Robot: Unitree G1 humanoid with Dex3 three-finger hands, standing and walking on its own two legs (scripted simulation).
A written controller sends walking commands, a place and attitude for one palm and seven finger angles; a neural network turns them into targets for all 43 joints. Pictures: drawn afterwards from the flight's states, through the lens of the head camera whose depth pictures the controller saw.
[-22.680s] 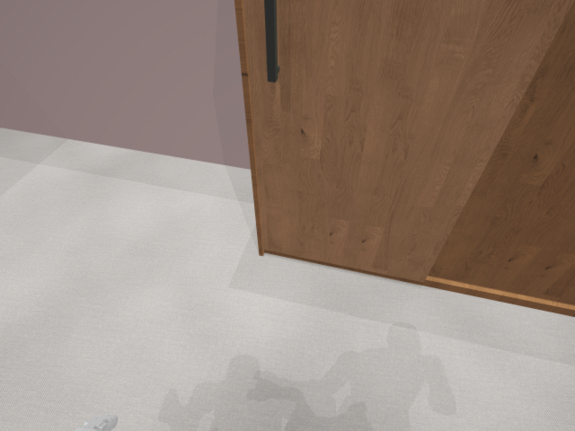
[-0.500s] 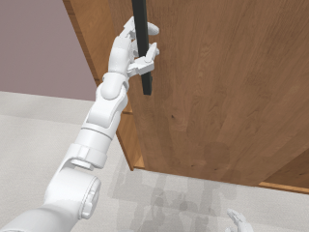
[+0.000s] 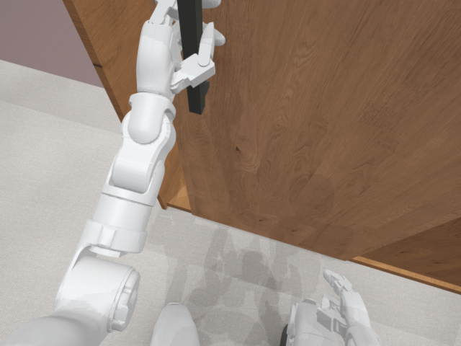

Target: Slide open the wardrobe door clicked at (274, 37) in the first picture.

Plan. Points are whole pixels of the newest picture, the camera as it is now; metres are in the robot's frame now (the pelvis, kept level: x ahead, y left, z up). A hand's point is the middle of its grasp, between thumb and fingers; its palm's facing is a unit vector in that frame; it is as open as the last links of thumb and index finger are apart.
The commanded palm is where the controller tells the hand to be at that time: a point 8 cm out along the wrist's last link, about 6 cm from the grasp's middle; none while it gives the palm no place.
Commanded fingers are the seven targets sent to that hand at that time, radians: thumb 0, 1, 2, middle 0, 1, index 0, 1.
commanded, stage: step sideways, sliding the door along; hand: left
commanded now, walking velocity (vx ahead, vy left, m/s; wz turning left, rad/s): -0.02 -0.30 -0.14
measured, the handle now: (197, 31) +0.47 +0.16 +0.20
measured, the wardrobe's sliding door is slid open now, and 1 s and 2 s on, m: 0.12 0.46 0.47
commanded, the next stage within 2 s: stop walking and hold the door there in 1.64 s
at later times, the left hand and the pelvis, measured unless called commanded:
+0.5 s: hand (302, 84) +0.42 +0.01 +0.19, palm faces +0.26 -0.97 -0.05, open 6.4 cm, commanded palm +0.39 -0.01 +0.18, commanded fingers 0.00 0.90 0.90 -0.45 -1.40 -0.45 -1.40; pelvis +0.04 -0.18 +0.00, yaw +3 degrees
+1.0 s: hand out of the picture +0.40 -0.20 +0.19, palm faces +0.09 -1.00 -0.01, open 6.8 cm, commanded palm +0.37 -0.22 +0.18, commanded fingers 0.00 0.90 0.90 -0.45 -1.40 -0.45 -1.40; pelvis +0.04 -0.32 -0.01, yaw +1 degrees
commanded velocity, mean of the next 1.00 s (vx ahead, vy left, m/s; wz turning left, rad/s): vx -0.20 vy -0.28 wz -0.21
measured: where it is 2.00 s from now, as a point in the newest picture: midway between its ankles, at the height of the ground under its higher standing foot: outside the picture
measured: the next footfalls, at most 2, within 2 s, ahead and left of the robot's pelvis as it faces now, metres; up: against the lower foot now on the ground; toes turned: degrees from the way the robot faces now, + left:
right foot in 0.14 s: +0.08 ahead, -0.26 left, +0.00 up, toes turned -4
left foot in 0.32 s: +0.07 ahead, +0.00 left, +0.00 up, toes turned +15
